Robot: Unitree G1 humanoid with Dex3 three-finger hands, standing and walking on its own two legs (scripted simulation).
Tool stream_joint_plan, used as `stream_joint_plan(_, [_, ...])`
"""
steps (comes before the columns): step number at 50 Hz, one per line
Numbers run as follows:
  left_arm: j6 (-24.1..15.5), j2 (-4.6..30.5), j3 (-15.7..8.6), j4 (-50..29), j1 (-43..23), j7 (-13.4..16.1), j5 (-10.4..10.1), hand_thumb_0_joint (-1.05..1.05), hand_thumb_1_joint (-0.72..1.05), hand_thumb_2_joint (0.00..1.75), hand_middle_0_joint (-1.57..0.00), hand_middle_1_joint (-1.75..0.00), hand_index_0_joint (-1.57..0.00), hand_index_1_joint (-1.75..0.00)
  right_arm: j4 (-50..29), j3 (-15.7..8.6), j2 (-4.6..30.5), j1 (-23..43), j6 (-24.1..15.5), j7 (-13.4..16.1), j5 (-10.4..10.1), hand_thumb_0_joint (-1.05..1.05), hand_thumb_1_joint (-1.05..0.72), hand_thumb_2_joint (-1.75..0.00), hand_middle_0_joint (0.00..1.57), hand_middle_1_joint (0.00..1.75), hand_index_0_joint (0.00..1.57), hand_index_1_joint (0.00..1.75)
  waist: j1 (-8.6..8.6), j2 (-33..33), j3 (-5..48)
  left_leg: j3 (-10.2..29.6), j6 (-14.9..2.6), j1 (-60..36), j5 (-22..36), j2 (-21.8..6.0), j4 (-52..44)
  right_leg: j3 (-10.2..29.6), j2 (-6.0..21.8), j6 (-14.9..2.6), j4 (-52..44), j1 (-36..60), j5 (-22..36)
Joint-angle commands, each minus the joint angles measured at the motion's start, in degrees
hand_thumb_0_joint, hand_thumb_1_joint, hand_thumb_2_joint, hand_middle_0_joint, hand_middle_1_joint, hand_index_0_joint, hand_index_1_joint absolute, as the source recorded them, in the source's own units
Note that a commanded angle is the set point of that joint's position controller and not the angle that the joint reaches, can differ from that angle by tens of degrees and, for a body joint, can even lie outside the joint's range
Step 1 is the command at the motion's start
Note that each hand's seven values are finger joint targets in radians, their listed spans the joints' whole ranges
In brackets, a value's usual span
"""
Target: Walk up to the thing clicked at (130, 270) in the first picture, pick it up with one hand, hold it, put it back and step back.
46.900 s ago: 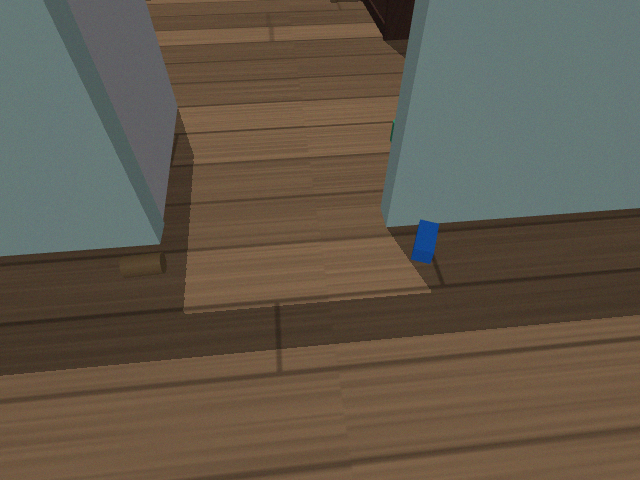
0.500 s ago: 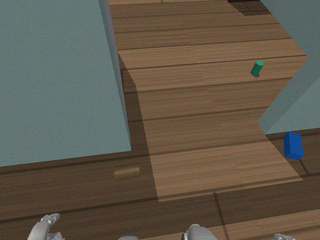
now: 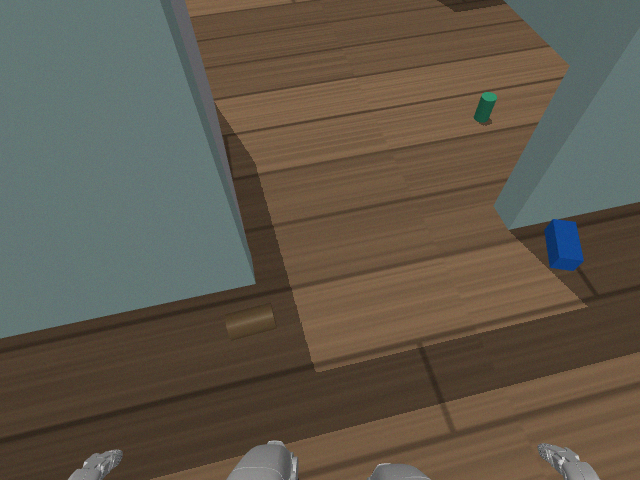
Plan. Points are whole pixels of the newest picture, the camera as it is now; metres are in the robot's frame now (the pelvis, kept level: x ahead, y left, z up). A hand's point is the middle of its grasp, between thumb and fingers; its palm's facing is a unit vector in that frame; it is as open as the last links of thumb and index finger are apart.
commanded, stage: step back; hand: left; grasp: from above
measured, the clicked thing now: (251, 321) +0.59 +0.25 -0.71
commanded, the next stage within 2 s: none
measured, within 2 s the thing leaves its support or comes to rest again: neither
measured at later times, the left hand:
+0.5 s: hand out of the picture -0.05 +0.26 -0.14, palm faces +0.05 -0.93 -0.37, open 7.4 cm
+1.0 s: hand out of the picture -0.21 +0.23 -0.14, palm faces +0.08 -0.90 -0.42, open 7.4 cm
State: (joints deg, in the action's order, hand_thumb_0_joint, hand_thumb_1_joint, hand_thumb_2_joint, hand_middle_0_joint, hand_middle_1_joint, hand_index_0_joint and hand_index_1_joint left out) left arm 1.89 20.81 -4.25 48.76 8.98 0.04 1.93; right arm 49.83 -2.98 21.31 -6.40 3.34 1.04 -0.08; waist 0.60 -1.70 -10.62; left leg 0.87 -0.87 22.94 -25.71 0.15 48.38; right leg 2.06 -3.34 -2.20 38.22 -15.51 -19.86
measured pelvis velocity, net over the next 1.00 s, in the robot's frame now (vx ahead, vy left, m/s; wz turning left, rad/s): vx -0.32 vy -0.05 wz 0.10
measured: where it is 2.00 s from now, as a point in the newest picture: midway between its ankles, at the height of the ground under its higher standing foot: outside the picture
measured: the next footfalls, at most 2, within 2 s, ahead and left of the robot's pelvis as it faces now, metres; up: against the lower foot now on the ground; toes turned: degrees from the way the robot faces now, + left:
left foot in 0.28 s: -0.06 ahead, +0.12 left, +0.00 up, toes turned +2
right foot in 0.62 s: -0.17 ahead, -0.16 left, +0.00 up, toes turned +4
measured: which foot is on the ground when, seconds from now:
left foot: up 0.00-0.26, down 0.28-0.66, up 0.68-0.94, down 0.96-1.00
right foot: down 0.00-0.30, up 0.32-0.60, down 0.62-0.98, up 1.00-1.00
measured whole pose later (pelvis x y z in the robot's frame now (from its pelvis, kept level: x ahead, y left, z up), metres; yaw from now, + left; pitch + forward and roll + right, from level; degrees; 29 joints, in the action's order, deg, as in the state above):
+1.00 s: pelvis -0.32 -0.05 -0.01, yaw +6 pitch -3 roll +2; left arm 2.6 22.9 -3.4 44.8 5.8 1.4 1.3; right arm 50.1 -2.9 21.5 -10.2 3.3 0.5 1.5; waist -0.6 2.5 -11.4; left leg 0.7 -0.9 14.5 -20.6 4.0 38.0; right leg 0.5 3.6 -0.3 42.4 -25.4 -15.0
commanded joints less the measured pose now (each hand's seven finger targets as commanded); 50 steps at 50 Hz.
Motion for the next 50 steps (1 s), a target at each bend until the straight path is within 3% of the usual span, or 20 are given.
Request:
stream_joint_plan(1, [-1.76, 14.34, -3.94, -7.83, -3.65, 1.56, -0.53, 0.0, 0.9, 0.9, -0.2, -0.3, -0.2, -0.3, -3.06, -2.89, 11.44, -4.12, -1.23, 0.89, -0.71, 0.0, -0.9, -0.9, 0.2, 0.3, 0.2, 0.3, 0.11, 6.87, 9.2, 9.68, 1.06, 2.15, -5.83, 5.99, 22.22, 17.37, 17.96, -12.28, -14.69, -0.71, 31.88])
stream_joint_plan(4, [-1.32, 12.59, -3.73, -8.56, -2.75, 1.74, 0.01, 0.0, 0.9, 0.9, -0.2, -0.3, -0.2, -0.3, -2.62, -2.07, 11.39, -5.53, -1.98, 1.24, -0.38, 0.0, -0.9, -0.9, 0.2, 0.3, 0.2, 0.3, -1.18, 8.15, 11.11, 6.71, 2.33, 2.91, -4.53, 6.3, 18.64, 11.02, 14.4, -10.35, -11.35, 4.84, 34.71])
stream_joint_plan(8, [-0.69, 12.68, -3.68, -8.92, 1.8, 1.98, 0.47, 0.0, 0.9, 0.9, -0.2, -0.3, -0.2, -0.3, -4.5, -1.97, 10.72, -3.55, -2.34, 1.17, 0.26, 0.0, -0.9, -0.9, 0.2, 0.3, 0.2, 0.3, -3.92, 11.31, 13.21, 3.07, 2.52, 3.67, -5.28, 3.41, 0.74, 12.19, 15.7, -10.68, -9.35, 14.12, 36.26])
stream_joint_plan(13, [0.47, 13.71, -3.01, -10.21, -1.12, 1.13, -0.63, 0.0, 0.9, 0.9, -0.2, -0.3, -0.2, -0.3, -2.03, -3.45, 11.52, -9.61, -2.99, 0.36, 1.35, 0.0, -0.9, -0.9, 0.2, 0.3, 0.2, 0.3, -0.06, 8.7, 15.18, 1.03, -0.69, -13.04, 13.55, 0.79, -22.76, 10.85, 12.94, -4.73, -5.9, 2.53, 19.57])
stream_joint_plan(15, [0.24, 11.57, -2.97, -11.39, -3.74, 1.25, -0.85, 0.0, 0.9, 0.9, -0.2, -0.3, -0.2, -0.3, -4.24, -5.22, 20.59, -5.29, -2.97, -0.36, 2.27, 0.0, -0.9, -0.9, 0.2, 0.3, 0.2, 0.3, 1.13, -11.85, 11.79, 26.56, -12.21, -8.98, 17.73, -20.2, -30.51, -0.54, -1.5, 1.18, 10.12, -10.68, -10.24])
stream_joint_plan(16, [0.21, 13.16, -3.98, -11.09, -7.41, 1.77, 0.08, 0.0, 0.9, 0.9, -0.2, -0.3, -0.2, -0.3, -4.76, -5.71, 21.88, -4.49, -3.3, -0.34, 2.41, 0.0, -0.9, -0.9, 0.2, 0.3, 0.2, 0.3, 3.72, -12.0, 9.56, 32.53, -17.74, -2.11, 21.3, -25.02, -32.75, 5.85, -1.73, 1.96, 23.62, -9.14, -17.62])
stream_joint_plan(19, [0.57, 11.88, -4.17, -6.98, 0.11, 1.59, -1.35, 0.0, 0.9, 0.9, -0.2, -0.3, -0.2, -0.3, -5.53, -3.65, 15.39, 1.44, -3.7, 0.53, 2.5, 0.0, -0.9, -0.9, 0.2, 0.3, 0.2, 0.3, -2.71, -3.63, 9.41, 15.09, -12.15, -6.16, 32.52, -15.66, -26.13, 9.74, -3.58, 0.96, 35.24, -12.04, -9.99])
stream_joint_plan(26, [-0.08, 11.0, -3.63, -6.79, 1.68, 0.79, -0.6, 0.0, 0.9, 0.9, -0.2, -0.3, -0.2, -0.3, -6.76, -4.2, 15.23, -2.89, -3.17, 0.71, 2.12, 0.0, -0.9, -0.9, 0.2, 0.3, 0.2, 0.3, 0.08, -9.35, 12.53, 13.33, -13.68, -17.57, 36.47, -16.12, -20.25, 4.24, 1.58, 3.75, 13.61, -9.38, -11.21])
stream_joint_plan(30, [-1.0, 10.12, -3.24, -1.96, 8.74, 0.65, -0.35, 0.0, 0.9, 0.9, -0.2, -0.3, -0.2, -0.3, -7.49, -3.93, 16.39, -0.38, -1.5, 0.26, 1.24, 0.0, -0.9, -0.9, 0.2, 0.3, 0.2, 0.3, -2.52, -9.18, 16.1, 9.23, -8.83, -11.53, 31.16, -11.81, -13.97, -2.73, 0.74, 1.98, -14.0, 5.14, 4.99])
stream_joint_plan(31, [-1.26, 11.95, -3.72, -1.54, 9.27, 0.8, 0.25, 0.0, 0.9, 0.9, -0.2, -0.3, -0.2, -0.3, -7.63, -3.44, 14.83, -0.45, -1.15, 0.09, 0.89, 0.0, -0.9, -0.9, 0.2, 0.3, 0.2, 0.3, -2.59, -6.65, 15.39, 8.88, -5.95, -4.79, 23.15, -9.42, -12.2, 0.76, 2.14, 0.88, -14.64, 8.82, 7.81])
stream_joint_plan(32, [-1.6, 16.24, -4.95, -2.25, 8.87, 0.68, 0.91, 0.0, 0.9, 0.9, -0.2, -0.3, -0.2, -0.3, -8.08, -2.69, 11.62, -1.61, -0.98, -0.05, 0.54, 0.0, -0.9, -0.9, 0.2, 0.3, 0.2, 0.3, -2.0, 4.72, 13.43, 7.53, -2.15, 6.88, 8.85, -1.77, -4.54, 15.77, 11.35, -1.96, -16.05, 11.49, 5.81])
stream_joint_plan(33, [-1.15, 23.07, -6.16, -4.16, 4.42, 0.65, 0.64, 0.0, 0.9, 0.9, -0.2, -0.3, -0.2, -0.3, -8.62, -3.06, 10.74, 1.56, -0.9, 1.15, 0.22, 0.0, -0.9, -0.9, 0.2, 0.3, 0.2, 0.3, -4.83, 19.9, 11.2, 4.53, 0.42, 5.94, -9.67, 5.67, 10.71, 30.79, 25.5, -13.1, -21.52, -3.95, 9.01])
stream_joint_plan(34, [-1.7, 22.77, -5.97, -6.12, 0.65, 0.97, 0.57, 0.0, 0.9, 0.9, -0.2, -0.3, -0.2, -0.3, -8.13, -3.98, 13.27, 1.43, -0.59, 1.34, 0.14, 0.0, -0.9, -0.9, 0.2, 0.3, 0.2, 0.3, -3.18, 16.79, 7.38, 11.06, 0.86, 2.98, -9.96, 2.94, 20.64, 33.52, 28.61, -15.45, -23.18, -11.96, 9.72])
stream_joint_plan(37, [-1.72, 15.73, -4.38, -7.04, -5.38, 1.56, 0.64, 0.0, 0.9, 0.9, -0.2, -0.3, -0.2, -0.3, -4.7, -3.08, 12.38, -4.52, -1.16, 1.01, -0.46, 0.0, -0.9, -0.9, 0.2, 0.3, 0.2, 0.3, 0.75, 7.89, 7.78, 9.08, 1.1, 3.92, -1.98, 6.52, 22.97, 12.17, 16.87, -9.3, -12.74, -5.59, 22.95])
stream_joint_plan(41, [-1.25, 14.56, -3.83, -6.57, 1.08, 2.28, 0.92, 0.0, 0.9, 0.9, -0.2, -0.3, -0.2, -0.3, -5.75, -2.14, 10.69, -2.49, -1.63, 1.04, 0.49, 0.0, -0.9, -0.9, 0.2, 0.3, 0.2, 0.3, -3.56, 11.16, 10.27, 5.69, 1.93, 6.6, -4.73, 4.56, 9.48, 10.92, 16.39, -9.32, -9.31, 7.79, 31.18])
stream_joint_plan(45, [-0.56, 15.56, -3.68, -7.38, 0.44, 2.48, 0.1, 0.0, 0.9, 0.9, -0.2, -0.3, -0.2, -0.3, -4.94, -2.71, 10.77, -5.44, -1.67, 0.5, 1.18, 0.0, -0.9, -0.9, 0.2, 0.3, 0.2, 0.3, -2.99, 12.83, 13.15, 0.99, 1.15, -1.2, -2.26, 2.02, -8.03, 12.18, 17.97, -8.75, -6.62, 8.98, 31.1])
stream_joint_plan(47, [0.13, 15.56, -2.92, -8.03, -1.45, 2.15, -0.74, 0.0, 0.9, 0.9, -0.2, -0.3, -0.2, -0.3, -2.59, -3.28, 11.06, -10.39, -1.79, 0.21, 1.46, 0.0, -0.9, -0.9, 0.2, 0.3, 0.2, 0.3, -0.13, 10.94, 15.68, -1.27, -0.25, -10.27, 9.55, 1.83, -22.12, 10.47, 16.04, -5.72, -3.04, 5.2, 25.82])
stream_joint_plan(48, [0.36, 13.9, -2.23, -8.07, -0.16, 2.09, -0.82, 0.0, 0.9, 0.9, -0.2, -0.3, -0.2, -0.3, -2.87, -3.9, 12.68, -9.17, -1.88, 0.11, 2.04, 0.0, -0.9, -0.9, 0.2, 0.3, 0.2, 0.3, -0.49, 6.46, 15.64, 5.93, -2.33, -13.43, 13.08, -2.31, -24.9, 8.71, 12.99, -2.87, -0.33, -0.25, 17.92])
stream_joint_plan(49, [0.34, 11.8, -1.74, -8.02, 1.5, 1.95, -0.96, 0.0, 0.9, 0.9, -0.2, -0.3, -0.2, -0.3, -3.7, -4.98, 17.05, -7.48, -1.91, -0.08, 3.0, 0.0, -0.9, -0.9, 0.2, 0.3, 0.2, 0.3, -1.25, -4.67, 15.44, 21.05, -7.36, -17.79, 22.12, -14.3, -26.69, 3.45, 5.75, 0.29, 9.54, -10.94, 2.83])
stream_joint_plan(50, [0.29, 12.88, -2.55, -8.75, -3.75, 2.78, -1.33, 0.0, 0.9, 0.9, -0.2, -0.3, -0.2, -0.3, -5.01, -5.5, 21.73, -4.73, -1.73, -0.7, 2.29, 0.0, -0.9, -0.9, 0.2, 0.3, 0.2, 0.3, 1.69, -13.13, 14.34, 28.36, -15.84, -8.16, 27.95, -22.97, -29.49, 0.59, -0.2, 1.78, 21.5, -10.13, -17.97])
